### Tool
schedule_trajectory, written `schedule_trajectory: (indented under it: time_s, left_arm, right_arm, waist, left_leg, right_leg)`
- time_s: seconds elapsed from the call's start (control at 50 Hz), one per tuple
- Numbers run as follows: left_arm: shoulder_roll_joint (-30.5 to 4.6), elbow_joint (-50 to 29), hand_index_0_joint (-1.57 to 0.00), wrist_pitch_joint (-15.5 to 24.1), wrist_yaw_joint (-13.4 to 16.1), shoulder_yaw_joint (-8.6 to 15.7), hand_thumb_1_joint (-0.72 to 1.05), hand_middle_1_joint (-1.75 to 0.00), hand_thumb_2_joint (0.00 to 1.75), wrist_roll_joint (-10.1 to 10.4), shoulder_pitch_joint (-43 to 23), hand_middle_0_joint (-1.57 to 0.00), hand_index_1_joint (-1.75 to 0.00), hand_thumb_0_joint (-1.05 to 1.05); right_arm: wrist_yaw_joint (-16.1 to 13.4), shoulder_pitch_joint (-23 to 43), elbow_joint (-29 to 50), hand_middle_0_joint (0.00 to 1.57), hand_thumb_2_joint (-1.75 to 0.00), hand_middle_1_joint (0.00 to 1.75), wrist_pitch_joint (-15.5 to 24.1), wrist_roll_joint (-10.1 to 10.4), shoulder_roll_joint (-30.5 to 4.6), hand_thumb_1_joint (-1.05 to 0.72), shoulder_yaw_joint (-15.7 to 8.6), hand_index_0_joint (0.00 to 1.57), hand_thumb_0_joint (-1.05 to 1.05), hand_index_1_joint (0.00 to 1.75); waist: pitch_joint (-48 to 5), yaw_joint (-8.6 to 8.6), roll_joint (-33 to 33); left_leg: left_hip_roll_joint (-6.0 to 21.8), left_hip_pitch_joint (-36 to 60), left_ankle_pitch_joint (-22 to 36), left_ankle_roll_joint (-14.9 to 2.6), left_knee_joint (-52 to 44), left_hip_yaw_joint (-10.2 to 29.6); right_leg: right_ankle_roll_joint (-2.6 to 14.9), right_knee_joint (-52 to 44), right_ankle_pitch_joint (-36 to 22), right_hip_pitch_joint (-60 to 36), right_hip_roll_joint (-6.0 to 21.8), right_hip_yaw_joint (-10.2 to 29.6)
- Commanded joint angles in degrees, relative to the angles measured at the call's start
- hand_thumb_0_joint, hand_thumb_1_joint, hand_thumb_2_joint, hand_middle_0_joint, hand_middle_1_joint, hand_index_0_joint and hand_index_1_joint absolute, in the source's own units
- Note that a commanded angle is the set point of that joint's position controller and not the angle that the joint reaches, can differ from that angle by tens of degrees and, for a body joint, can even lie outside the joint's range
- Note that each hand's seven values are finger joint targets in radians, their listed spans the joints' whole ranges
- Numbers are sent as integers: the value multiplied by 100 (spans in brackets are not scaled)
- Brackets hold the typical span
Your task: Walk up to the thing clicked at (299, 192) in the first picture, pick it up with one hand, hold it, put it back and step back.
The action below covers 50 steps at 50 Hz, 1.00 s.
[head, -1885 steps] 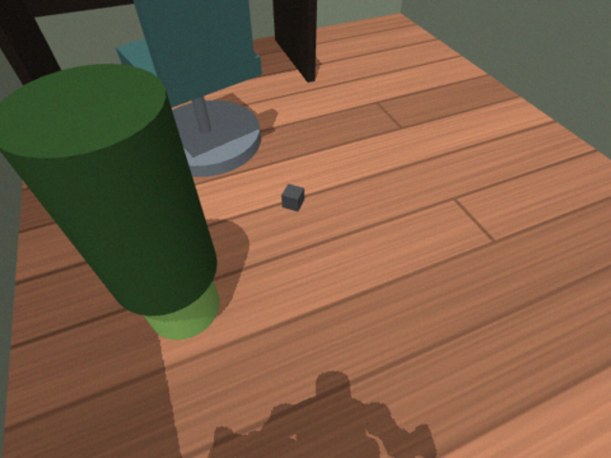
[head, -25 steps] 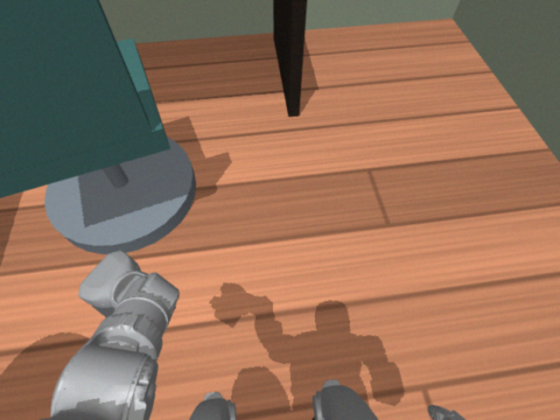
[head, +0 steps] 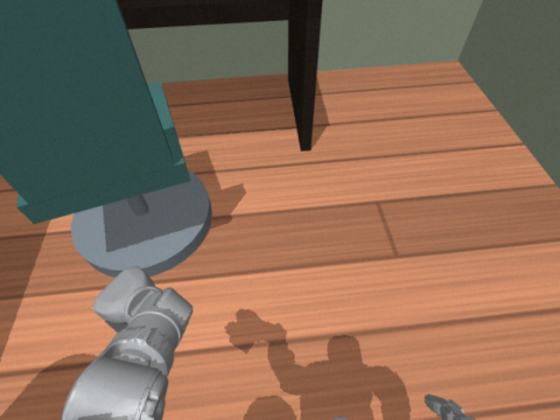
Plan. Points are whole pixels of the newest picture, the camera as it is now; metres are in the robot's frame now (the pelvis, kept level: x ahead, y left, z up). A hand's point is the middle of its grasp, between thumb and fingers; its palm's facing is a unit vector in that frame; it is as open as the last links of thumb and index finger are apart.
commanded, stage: hold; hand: left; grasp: from above
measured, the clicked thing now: (147, 324) +0.31 +0.22 -0.11
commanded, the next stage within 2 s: crouch in 1.74 s
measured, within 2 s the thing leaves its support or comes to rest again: neither
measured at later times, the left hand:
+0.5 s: hand (140, 302) +0.32 +0.22 -0.05, palm faces -0.26 -0.38 -0.89, open 10.8 cm
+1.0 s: hand (133, 304) +0.31 +0.22 -0.03, palm faces -0.23 -0.39 -0.89, open 10.7 cm
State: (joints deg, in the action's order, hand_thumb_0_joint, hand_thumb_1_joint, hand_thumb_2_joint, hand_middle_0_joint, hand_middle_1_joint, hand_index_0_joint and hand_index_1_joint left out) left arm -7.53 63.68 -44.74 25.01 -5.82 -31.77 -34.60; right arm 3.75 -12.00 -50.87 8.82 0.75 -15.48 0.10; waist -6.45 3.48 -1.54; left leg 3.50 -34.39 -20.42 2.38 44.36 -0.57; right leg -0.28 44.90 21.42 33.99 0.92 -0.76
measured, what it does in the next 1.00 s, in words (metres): stands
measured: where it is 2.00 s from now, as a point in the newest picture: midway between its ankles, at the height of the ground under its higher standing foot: outside the picture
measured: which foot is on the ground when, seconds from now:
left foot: down 0.00-1.00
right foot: down 0.00-1.00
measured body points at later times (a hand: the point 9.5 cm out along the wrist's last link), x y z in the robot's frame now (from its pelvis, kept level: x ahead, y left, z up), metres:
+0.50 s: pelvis +0.01 +0.00 +0.01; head +0.04 -0.01 +0.46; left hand +0.33 +0.23 +0.00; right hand +0.13 -0.24 -0.11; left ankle +0.01 +0.15 -0.71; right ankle +0.01 -0.12 -0.71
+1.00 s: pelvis +0.01 +0.00 +0.02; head +0.03 -0.01 +0.47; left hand +0.32 +0.23 +0.02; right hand +0.15 -0.24 -0.10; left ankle +0.01 +0.15 -0.71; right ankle +0.01 -0.12 -0.71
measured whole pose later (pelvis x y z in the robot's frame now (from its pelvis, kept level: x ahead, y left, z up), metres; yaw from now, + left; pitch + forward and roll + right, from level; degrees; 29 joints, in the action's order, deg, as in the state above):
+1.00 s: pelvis +0.01 +0.00 +0.02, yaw +0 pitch +5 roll +0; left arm -6.3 56.7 -50.9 22.1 -8.9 -31.1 -32.6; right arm 5.8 -9.0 -48.8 7.6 1.4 -15.4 1.1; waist -4.4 0.7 -2.1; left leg 2.8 -22.8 -17.5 2.0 35.1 -1.1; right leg -0.5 36.3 18.8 22.7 1.4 -0.6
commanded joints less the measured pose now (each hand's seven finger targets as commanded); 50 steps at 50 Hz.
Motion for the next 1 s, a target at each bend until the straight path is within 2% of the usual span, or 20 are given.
schedule_trajectory:
  time_s: [0.0, 0.02, 0.06, 0.14, 0.18, 0.24, 0.28, 0.32, 0.4, 0.44, 0.48, 0.52, 0.54, 0.6, 0.72, 0.78, 0.82, 0.9, 0.92, 0.98]
  left_arm:
    - [-909, -954, -104, -36, 239, -101, 68, -67, 95, -276, -2381, -111, -73, 0]
    - [-897, -1018, -104, -39, 217, -140, 67, -67, 95, -325, -2484, -110, -74, 0]
    - [-998, -1107, -103, -32, 209, -109, 67, -67, 96, -368, -2398, -110, -74, 0]
    - [-917, -1149, -105, -53, 168, -192, 67, -67, 100, -413, -2458, -112, -74, 0]
    - [-978, -1230, -106, -48, 125, -154, 68, -66, 100, -399, -2351, -113, -74, 0]
    - [-782, -1214, -103, -96, 81, -264, 65, -65, 100, -337, -2278, -111, -73, 0]
    - [-989, -1274, -102, -110, 99, -161, 63, -65, 100, -362, -2340, -110, -73, 0]
    - [-797, -1337, -100, -129, 72, -282, 61, -64, 101, -351, -2323, -109, -73, 0]
    - [-909, -1272, -97, -190, 71, -186, 57, -65, 102, -317, -2315, -106, -74, 0]
    - [-811, -1399, -99, -203, 48, -258, 60, -66, 103, -344, -2405, -107, -75, 0]
    - [-966, -1262, -99, -229, 50, -186, 60, -65, 104, -378, -2321, -108, -74, 0]
    - [-959, -1298, -98, -247, 55, -190, 59, -67, 106, -399, -2322, -107, -76, 0]
    - [-796, -1420, -97, -256, 49, -280, 58, -66, 105, -385, -2362, -107, -76, 0]
    - [-842, -1517, -95, -308, 41, -271, 55, -66, 105, -398, -2336, -105, -76, 0]
    - [-898, -1640, -92, -425, 47, -263, 50, -64, 103, -435, -2351, -102, -74, 0]
    - [-827, -1566, -96, -510, 37, -298, 56, -66, 106, -390, -2221, -106, -76, 0]
    - [-751, -1625, -97, -540, 16, -334, 57, -65, 105, -360, -2272, -106, -75, 0]
    - [-789, -1731, -94, -594, -23, -309, 53, -65, 107, -290, -2309, -105, -75, 0]
    - [-854, -1790, -96, -594, -24, -280, 54, -64, 106, -272, -2324, -106, -75, 0]
    - [-828, -1773, -95, -604, -80, -331, 54, -64, 109, -336, -2215, -106, -75, 0]
  right_arm:
    - [-25, 73, 528, 20, -89, 30, 196, 52, -787, -89, -202, 20, 0, 30]
    - [-21, 48, 517, 20, -89, 30, 181, 56, -788, -89, -199, 20, 0, 30]
    - [-7, 114, 562, 20, -89, 30, 180, 65, -791, -89, -211, 20, 0, 30]
    - [29, 171, 605, 20, -90, 30, 179, 76, -784, -89, -208, 20, 0, 30]
    - [48, 223, 628, 20, -90, 30, 173, 72, -769, -89, -217, 20, 0, 30]
    - [51, 255, 696, 20, -90, 30, 149, 99, -760, -89, -188, 20, 0, 30]
    - [66, 285, 706, 20, -90, 30, 145, 89, -785, -89, -205, 20, 0, 30]
    - [62, 303, 726, 20, -90, 30, 132, 95, -759, -89, -174, 20, 0, 30]
    - [80, 338, 716, 20, -90, 30, 130, 96, -763, -89, -197, 20, 0, 30]
    - [95, 381, 742, 20, -90, 30, 113, 103, -731, -89, -185, 20, 0, 30]
    - [99, 344, 729, 20, -90, 30, 125, 91, -761, -89, -195, 20, 0, 30]
    - [110, 385, 735, 20, -90, 30, 114, 89, -745, -89, -195, 20, 0, 30]
    - [115, 383, 777, 20, -90, 30, 100, 96, -723, -89, -176, 20, 0, 30]
    - [131, 413, 797, 20, -90, 30, 101, 113, -743, -89, -179, 20, 0, 30]
    - [136, 490, 793, 20, -90, 30, 95, 111, -736, -89, -166, 20, 0, 30]
    - [135, 569, 832, 20, -90, 30, 114, 112, -732, -89, -160, 20, 0, 30]
    - [149, 618, 846, 20, -90, 30, 115, 113, -715, -89, -148, 20, 0, 30]
    - [158, 696, 875, 20, -90, 30, 113, 131, -718, -89, -128, 20, 0, 30]
    - [155, 693, 858, 20, -90, 30, 127, 115, -721, -89, -135, 20, 0, 30]
    - [150, 785, 898, 20, -90, 30, 124, 143, -709, -89, -121, 20, 0, 30]
  waist:
    - [-1722, 8, 199]
    - [-1758, 25, 195]
    - [-1766, -82, 157]
    - [-1727, -89, 91]
    - [-1762, -137, 104]
    - [-1704, -100, 178]
    - [-1658, -152, 129]
    - [-1675, -100, 222]
    - [-1631, -210, 263]
    - [-1648, -161, 174]
    - [-1626, -218, 277]
    - [-1649, -240, 197]
    - [-1680, -212, 214]
    - [-1792, -220, 271]
    - [-1693, -240, 152]
    - [-1537, -323, 85]
    - [-1461, -288, 40]
    - [-1602, -244, 315]
    - [-1652, -303, 282]
    - [-1673, -307, 337]
  left_leg:
    - [-349, 1058, 1187, -211, -609, -202]
    - [-352, 1068, 1269, -221, -605, -196]
    - [-376, 1128, 1375, -224, -620, -206]
    - [-376, 1271, 1444, -211, -726, -208]
    - [-377, 1318, 1507, -201, -764, -211]
    - [-378, 1451, 1610, -216, -814, -215]
    - [-389, 1432, 1610, -213, -842, -236]
    - [-371, 1537, 1681, -228, -869, -211]
    - [-394, 1506, 1815, -235, -896, -224]
    - [-393, 1575, 1809, -237, -927, -235]
    - [-385, 1544, 1840, -233, -958, -224]
    - [-390, 1584, 1910, -223, -974, -229]
    - [-388, 1641, 1964, -231, -978, -218]
    - [-412, 1683, 2048, -258, -969, -234]
    - [-389, 1764, 2081, -242, -1081, -217]
    - [-376, 1786, 1952, -216, -1191, -212]
    - [-370, 1792, 1869, -221, -1233, -203]
    - [-399, 1844, 1894, -290, -1188, -226]
    - [-401, 1837, 1905, -283, -1216, -226]
    - [-402, 1921, 1924, -280, -1258, -219]
  right_leg:
    - [9, -744, -1464, -1058, -246, -61]
    - [1, -770, -1575, -1059, -245, -47]
    - [-1, -808, -1681, -1187, -236, -40]
    - [7, -862, -1725, -1275, -242, -37]
    - [23, -849, -1758, -1400, -238, -35]
    - [13, -899, -1894, -1448, -246, -51]
    - [16, -922, -1890, -1510, -241, -38]
    - [16, -942, -1967, -1489, -250, -49]
    - [6, -972, -2167, -1668, -229, -34]
    - [5, -1014, -2182, -1644, -217, -9]
    - [24, -990, -2155, -1731, -225, -39]
    - [33, -991, -2209, -1748, -220, -32]
    - [41, -990, -2273, -1770, -225, -51]
    - [14, -1022, -2506, -1919, -209, -26]
    - [46, -1081, -2403, -1911, -227, -45]
    - [90, -1139, -2070, -1891, -252, -112]
    - [96, -1181, -1973, -1842, -245, -97]
    - [19, -1292, -2234, -1983, -208, -32]
    - [30, -1284, -2209, -2018, -209, -41]
    - [18, -1317, -2231, -2079, -216, -40]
